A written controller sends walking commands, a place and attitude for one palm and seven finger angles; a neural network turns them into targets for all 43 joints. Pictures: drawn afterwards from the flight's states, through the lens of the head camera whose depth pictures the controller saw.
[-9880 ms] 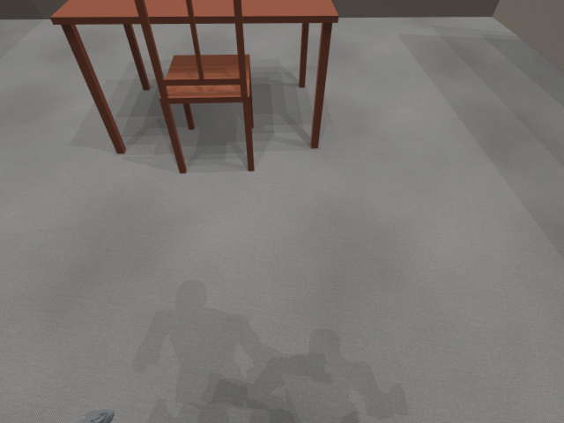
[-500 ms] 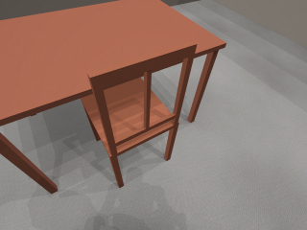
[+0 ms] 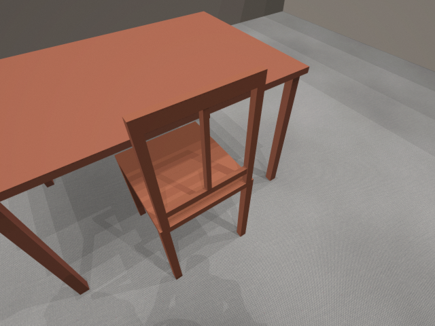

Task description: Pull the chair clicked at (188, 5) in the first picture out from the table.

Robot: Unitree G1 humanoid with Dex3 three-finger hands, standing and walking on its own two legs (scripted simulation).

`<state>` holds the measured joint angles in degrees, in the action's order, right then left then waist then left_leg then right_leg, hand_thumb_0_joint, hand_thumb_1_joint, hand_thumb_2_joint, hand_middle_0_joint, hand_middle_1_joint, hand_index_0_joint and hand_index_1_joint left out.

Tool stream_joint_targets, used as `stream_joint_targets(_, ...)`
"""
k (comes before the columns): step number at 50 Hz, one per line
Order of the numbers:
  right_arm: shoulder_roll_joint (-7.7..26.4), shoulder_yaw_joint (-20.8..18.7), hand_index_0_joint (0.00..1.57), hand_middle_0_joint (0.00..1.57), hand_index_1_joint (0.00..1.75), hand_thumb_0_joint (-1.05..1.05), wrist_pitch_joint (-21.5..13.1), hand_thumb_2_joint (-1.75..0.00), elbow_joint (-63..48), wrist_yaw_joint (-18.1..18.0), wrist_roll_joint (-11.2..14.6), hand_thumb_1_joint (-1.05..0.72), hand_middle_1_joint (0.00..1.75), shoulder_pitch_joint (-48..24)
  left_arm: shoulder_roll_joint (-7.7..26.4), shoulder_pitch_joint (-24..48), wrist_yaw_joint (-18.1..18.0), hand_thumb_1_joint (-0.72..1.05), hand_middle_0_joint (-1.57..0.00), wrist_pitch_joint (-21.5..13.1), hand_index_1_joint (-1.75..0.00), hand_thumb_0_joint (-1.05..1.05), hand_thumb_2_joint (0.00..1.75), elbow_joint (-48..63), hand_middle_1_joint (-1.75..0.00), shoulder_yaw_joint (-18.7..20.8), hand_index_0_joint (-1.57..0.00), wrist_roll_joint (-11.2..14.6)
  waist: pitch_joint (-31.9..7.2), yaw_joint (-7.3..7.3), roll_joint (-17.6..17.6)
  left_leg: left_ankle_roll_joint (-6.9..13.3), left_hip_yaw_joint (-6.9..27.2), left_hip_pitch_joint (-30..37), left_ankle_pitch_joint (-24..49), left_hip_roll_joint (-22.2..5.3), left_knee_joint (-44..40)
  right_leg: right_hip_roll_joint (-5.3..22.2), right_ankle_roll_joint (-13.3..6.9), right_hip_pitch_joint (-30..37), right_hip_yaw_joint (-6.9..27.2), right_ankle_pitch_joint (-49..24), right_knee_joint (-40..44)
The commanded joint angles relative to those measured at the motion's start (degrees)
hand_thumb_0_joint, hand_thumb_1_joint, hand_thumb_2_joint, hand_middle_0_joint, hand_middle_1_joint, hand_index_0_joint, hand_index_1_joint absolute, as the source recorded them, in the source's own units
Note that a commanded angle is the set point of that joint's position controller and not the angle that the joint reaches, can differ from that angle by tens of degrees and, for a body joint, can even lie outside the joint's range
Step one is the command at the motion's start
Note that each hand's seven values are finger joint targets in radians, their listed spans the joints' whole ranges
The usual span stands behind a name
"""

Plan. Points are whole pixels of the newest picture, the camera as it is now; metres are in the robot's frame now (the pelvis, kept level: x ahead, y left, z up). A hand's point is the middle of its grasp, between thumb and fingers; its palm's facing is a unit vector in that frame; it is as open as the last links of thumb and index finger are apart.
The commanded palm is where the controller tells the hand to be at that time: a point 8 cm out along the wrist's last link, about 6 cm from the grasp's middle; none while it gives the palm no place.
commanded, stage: look again from close up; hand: left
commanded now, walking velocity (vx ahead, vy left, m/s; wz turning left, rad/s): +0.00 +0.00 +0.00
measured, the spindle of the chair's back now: (206, 153) +0.58 +0.07 -0.07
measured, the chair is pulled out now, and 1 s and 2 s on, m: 0.00 0.00 0.00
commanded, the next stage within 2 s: shuffle to correct the standing spot in 0.84 s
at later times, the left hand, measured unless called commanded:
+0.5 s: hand out of the picture +0.00 +0.15 -0.17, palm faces +0.01 -0.98 -0.20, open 7.3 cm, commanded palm none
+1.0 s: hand out of the picture -0.01 +0.13 -0.17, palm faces +0.03 -0.98 -0.18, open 7.3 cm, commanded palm none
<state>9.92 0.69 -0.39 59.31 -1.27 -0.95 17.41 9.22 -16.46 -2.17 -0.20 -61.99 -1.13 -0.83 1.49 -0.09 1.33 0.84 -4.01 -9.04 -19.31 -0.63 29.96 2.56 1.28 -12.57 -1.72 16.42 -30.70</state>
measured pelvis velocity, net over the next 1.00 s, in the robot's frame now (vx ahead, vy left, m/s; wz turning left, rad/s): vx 0.01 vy -0.03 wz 0.00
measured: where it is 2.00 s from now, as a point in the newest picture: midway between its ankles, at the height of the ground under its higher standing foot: outside the picture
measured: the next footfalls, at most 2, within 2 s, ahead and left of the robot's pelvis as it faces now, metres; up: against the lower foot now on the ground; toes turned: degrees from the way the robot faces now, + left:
right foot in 1.74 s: +0.33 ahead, -0.18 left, +0.00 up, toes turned +17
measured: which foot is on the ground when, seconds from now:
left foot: down 0.00-1.00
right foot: down 0.00-1.00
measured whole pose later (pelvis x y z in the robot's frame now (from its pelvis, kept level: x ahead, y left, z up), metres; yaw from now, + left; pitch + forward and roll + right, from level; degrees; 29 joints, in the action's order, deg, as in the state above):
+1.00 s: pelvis +0.01 -0.03 +0.01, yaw +0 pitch -1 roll +1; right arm 7.5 1.0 -0.9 65.6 -1.6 -0.9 16.6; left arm 7.6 -17.1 -2.0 -1.3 -64.8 -0.8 -0.7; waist 2.0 -0.3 0.2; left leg -1.9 -3.2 -6.5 -16.0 -2.7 23.8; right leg 0.3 -1.3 -10.8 -2.9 14.7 -26.6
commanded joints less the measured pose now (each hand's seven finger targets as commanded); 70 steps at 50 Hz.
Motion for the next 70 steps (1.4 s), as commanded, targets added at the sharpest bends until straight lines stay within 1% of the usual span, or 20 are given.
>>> stream_joint_targets(1,5.2,-0.5,0.20,0.20,0.30,0.00,-1.2,-0.90,-1.8,0.1,0.3,-0.90,0.30,2.3,6.1,-2.6,0.2,0.90,-0.20,-0.5,-0.30,0.00,0.90,2.6,-0.30,1.3,-0.20,0.2,5.3,0.01,-1.5,1.6,6.1,-7.0,4.7,-5.1,-10.4,2.6,-3.3,-0.5,3.3,-2.8,5.9)
stream_joint_targets(10,4.4,-0.2,0.20,0.20,0.30,0.00,-1.5,-0.90,1.7,-0.1,0.4,-0.90,0.30,3.9,5.6,-3.2,0.2,0.90,-0.20,-1.0,-0.30,0.00,0.90,1.4,-0.30,1.3,-0.20,0.4,2.1,-0.05,-2.2,1.2,4.7,-3.4,9.3,-4.9,-9.5,3.4,-3.2,1.0,4.1,-8.2,6.1)
stream_joint_targets(22,3.0,-0.2,0.20,0.20,0.30,0.00,-1.4,-0.90,4.4,-0.5,0.5,-0.90,0.30,3.4,4.6,-3.6,0.0,0.90,-0.20,-1.5,-0.30,0.00,0.90,-0.8,-0.30,1.3,-0.20,0.4,1.8,0.13,-1.3,0.5,3.6,-0.9,13.3,-5.3,-9.2,3.7,-3.3,1.8,4.4,-15.2,6.8)
stream_joint_targets(47,2.2,-0.3,0.20,0.20,0.30,0.00,-1.1,-0.90,5.3,-0.6,0.5,-0.90,0.30,2.9,4.1,-4.4,0.0,0.90,-0.20,-1.7,-0.30,0.00,0.90,-1.4,-0.30,1.4,-0.20,0.3,3.0,-0.06,-2.2,-0.1,3.4,-0.5,11.1,-5.2,-10.2,3.6,-3.3,1.8,4.4,-13.4,9.7)
stream_joint_targets(49,2.6,-0.5,0.20,0.20,0.30,0.00,-0.8,-0.90,5.5,-0.4,0.1,-0.90,0.30,3.9,4.4,-5.0,0.3,0.90,-0.20,-1.4,-0.30,0.00,0.90,-1.5,-0.30,1.8,-0.20,0.0,2.6,0.13,-3.2,0.5,3.7,-1.7,2.8,-4.6,-9.3,3.0,-3.5,1.3,3.4,0.1,9.1)
stream_joint_targets(51,2.3,-1.0,0.20,0.20,0.30,0.00,-0.4,-0.90,5.3,-0.1,-0.2,-0.90,0.30,4.0,4.7,-4.8,0.7,0.90,-0.20,-0.8,-0.30,0.00,0.90,-0.9,-0.30,2.3,-0.20,-0.3,5.8,0.12,-3.1,1.5,4.7,-4.9,-5.8,-4.5,-9.6,2.6,-3.7,-1.8,2.3,12.2,9.3)
stream_joint_targets(52,2.9,-1.2,0.20,0.20,0.30,0.00,-0.2,-0.90,4.9,0.0,-0.4,-0.90,0.30,4.2,4.9,-4.8,0.9,0.90,-0.20,-0.6,-0.30,0.00,0.90,-0.4,-0.30,2.5,-0.20,-0.4,7.2,0.10,-2.6,2.0,5.8,-7.3,-8.4,-4.3,-9.2,2.5,-3.7,-2.9,2.2,15.4,8.9)
stream_joint_targets(56,2.6,-2.0,0.20,0.20,0.30,0.00,-0.5,-0.90,3.2,0.1,-0.7,-0.90,0.30,5.3,4.9,-5.6,1.5,0.90,-0.20,-0.7,-0.30,0.00,0.90,0.8,-0.30,3.3,-0.20,-0.6,8.6,0.19,-0.6,4.0,9.5,-12.4,-9.5,-5.0,-7.8,2.2,-4.3,-3.2,-0.1,16.4,5.3)
stream_joint_targets(58,3.4,-2.3,0.20,0.20,0.30,0.00,-1.1,-0.90,2.4,0.0,-0.8,-0.90,0.30,5.7,4.6,-6.4,1.7,0.90,-0.20,-1.1,-0.30,0.00,0.90,1.3,-0.30,3.6,-0.20,-0.7,7.4,-0.13,1.3,5.0,11.5,-13.3,-4.9,-5.7,-6.0,2.4,-4.3,-2.2,-1.3,12.7,2.5)
stream_joint_targets(60,3.4,-2.4,0.20,0.20,0.30,0.00,-1.8,-0.90,1.6,-0.1,-0.7,-0.90,0.30,5.5,4.7,-8.3,1.7,0.90,-0.20,-1.6,-0.30,0.00,0.90,1.3,-0.30,4.1,-0.20,-0.8,4.8,-1.01,-0.3,5.1,10.4,-15.7,4.2,-4.9,-1.6,3.8,-4.8,3.4,-1.5,5.3,1.2)
stream_joint_targets(61,2.5,-2.4,0.20,0.20,0.30,0.00,-2.0,-0.90,1.1,-0.2,-0.6,-0.90,0.30,4.4,5.1,-10.0,1.6,0.90,-0.20,-1.7,-0.30,0.00,0.90,0.8,-0.30,4.4,-0.20,-0.7,3.7,-1.76,-2.9,4.7,8.1,-17.2,6.9,-3.5,2.3,5.1,-5.5,6.6,-0.8,1.3,1.9)
stream_joint_targets(62,2.1,-2.4,0.20,0.20,0.30,0.00,-2.2,-0.90,0.4,-0.2,-0.5,-0.90,0.30,3.9,6.4,-11.5,1.4,0.90,-0.20,-1.9,-0.30,0.00,0.90,0.5,-0.30,4.8,-0.20,-0.9,2.2,-2.08,-7.3,3.7,3.6,-19.4,7.9,-1.5,9.0,8.9,-6.8,9.9,1.7,-4.0,3.3)
stream_joint_targets(63,1.2,-2.5,0.20,0.20,0.30,0.00,-2.3,-0.90,-0.5,-0.2,-0.4,-0.90,0.30,2.0,7.5,-13.5,1.1,0.90,-0.20,-2.2,-0.30,0.00,0.90,-0.1,-0.30,5.2,-0.20,-1.0,1.2,-2.60,-11.3,2.9,-0.2,-21.3,-0.2,-0.5,15.5,13.8,-9.2,12.0,6.2,-10.9,6.0)
stream_joint_targets(64,0.5,-2.4,0.20,0.20,0.30,0.00,-2.3,-0.90,-1.6,0.0,-0.3,-0.90,0.30,-0.7,7.9,-14.8,0.8,0.90,-0.20,-2.4,-0.30,0.00,0.90,-0.6,-0.30,5.1,-0.20,-1.3,2.5,-3.22,-12.2,2.6,-1.2,-25.0,-11.2,-0.9,19.8,17.0,-12.1,13.1,8.8,-17.8,7.8)
stream_joint_targets(65,0.6,-2.3,0.20,0.20,0.30,0.00,-2.2,-0.90,-2.3,0.3,-0.3,-0.90,0.30,-2.9,7.6,-14.8,0.6,0.90,-0.20,-2.5,-0.30,0.00,0.90,-0.7,-0.30,4.7,-0.20,-1.8,3.9,-3.30,-10.5,2.7,-1.8,-26.1,-14.7,-1.9,20.4,18.3,-13.6,12.5,8.6,-22.0,7.7)
stream_joint_targets(66,0.0,-2.3,0.20,0.20,0.30,0.00,-2.0,-0.90,-2.3,0.6,-0.1,-0.90,0.30,-2.2,7.5,-13.4,0.4,0.90,-0.20,-2.3,-0.30,0.00,0.90,-0.5,-0.30,4.4,-0.20,-1.9,4.4,-1.86,-8.9,3.0,-2.3,-23.2,-13.7,-2.2,17.1,17.5,-13.1,10.7,5.0,-24.5,5.3)
stream_joint_targets(67,0.0,-2.3,0.20,0.20,0.30,0.00,-2.1,-0.90,-1.1,0.7,-0.3,-0.90,0.30,1.6,7.4,-9.8,0.4,0.90,-0.20,-2.1,-0.30,0.00,0.90,0.3,-0.30,4.0,-0.20,-1.5,2.5,1.42,-7.0,3.5,-3.0,-13.2,-9.1,-1.7,7.8,14.7,-10.8,5.4,-0.5,-27.6,-0.6)
stream_joint_targets(68,1.0,-2.9,0.20,0.20,0.30,0.00,-2.5,-0.90,1.9,0.5,-0.7,-0.90,0.30,10.5,7.4,-5.1,0.6,0.90,-0.20,-1.9,-0.30,0.00,0.90,1.5,-0.30,4.1,-0.20,-0.8,-0.7,5.92,-3.4,4.8,-2.6,0.7,2.5,-0.3,-2.3,9.9,-7.1,-1.4,-7.8,-29.7,-14.0)
stream_joint_targets(69,8.3,-4.5,0.20,0.20,0.30,0.00,-2.9,-0.90,4.7,-0.4,-1.5,-0.90,0.30,19.5,4.2,-2.3,1.4,0.90,-0.20,-1.7,-0.30,0.00,0.90,4.5,-0.30,3.9,-0.20,-0.1,-2.9,8.87,13.0,11.0,22.9,12.1,17.8,-14.9,-9.8,1.4,-1.5,-18.9,-11.3,-9.8,-33.9)
stream_joint_targets(70,11.7,-4.7,0.20,0.20,0.30,0.00,-2.3,-0.90,5.5,-0.9,-1.2,-0.90,0.30,21.8,5.7,2.6,1.8,0.90,-0.20,-1.9,-0.30,0.00,0.90,8.2,-0.30,3.9,-0.20,-0.8,-0.8,8.77,13.1,16.1,36.9,13.9,33.3,-23.9,-12.9,-1.5,-1.9,-28.5,-4.4,15.2,-42.8)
